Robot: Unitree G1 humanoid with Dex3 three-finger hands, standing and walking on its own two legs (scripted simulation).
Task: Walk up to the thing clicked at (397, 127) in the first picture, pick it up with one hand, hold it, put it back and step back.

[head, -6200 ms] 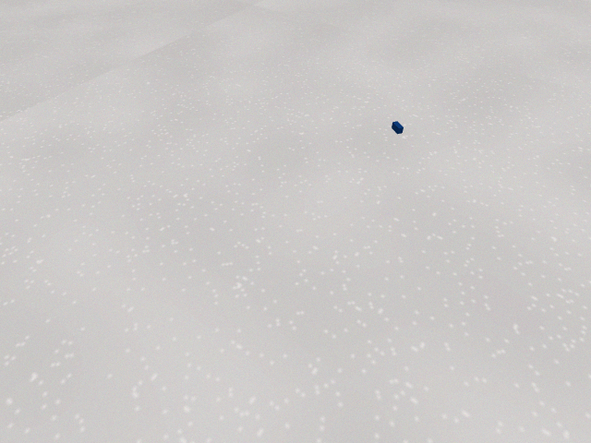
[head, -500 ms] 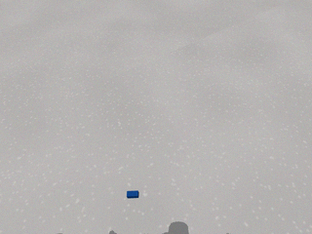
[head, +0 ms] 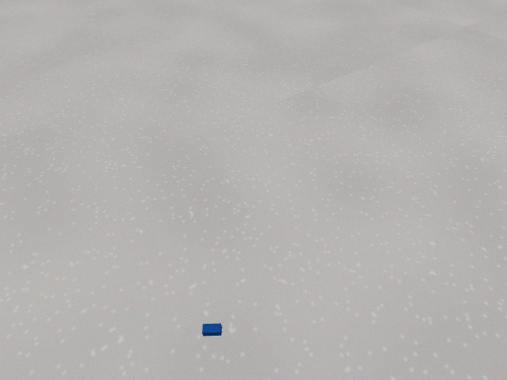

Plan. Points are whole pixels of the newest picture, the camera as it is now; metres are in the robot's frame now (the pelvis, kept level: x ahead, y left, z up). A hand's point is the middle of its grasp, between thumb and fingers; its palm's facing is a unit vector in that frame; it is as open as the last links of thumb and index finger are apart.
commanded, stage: walk up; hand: left
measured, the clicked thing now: (212, 329) +0.45 +0.18 -0.76
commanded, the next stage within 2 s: stand in 0.44 s
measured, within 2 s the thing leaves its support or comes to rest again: neither
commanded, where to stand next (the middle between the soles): +0.08 -0.02 m, yaw +1 degrees
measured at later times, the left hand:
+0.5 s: hand out of the picture +0.08 +0.25 -0.16, palm faces +0.00 -0.95 -0.31, open 7.4 cm
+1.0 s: hand out of the picture +0.11 +0.25 -0.15, palm faces -0.01 -0.94 -0.34, open 7.4 cm
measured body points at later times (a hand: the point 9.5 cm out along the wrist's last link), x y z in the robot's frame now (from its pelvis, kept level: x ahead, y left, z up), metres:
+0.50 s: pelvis +0.01 +0.00 +0.00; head +0.02 +0.01 +0.45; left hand +0.08 +0.30 -0.14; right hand +0.11 -0.29 -0.13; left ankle +0.03 +0.13 -0.74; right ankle +0.02 -0.13 -0.74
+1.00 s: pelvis +0.03 +0.00 +0.00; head +0.04 +0.00 +0.45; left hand +0.11 +0.30 -0.13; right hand +0.11 -0.30 -0.13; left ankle +0.03 +0.13 -0.74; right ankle +0.02 -0.13 -0.74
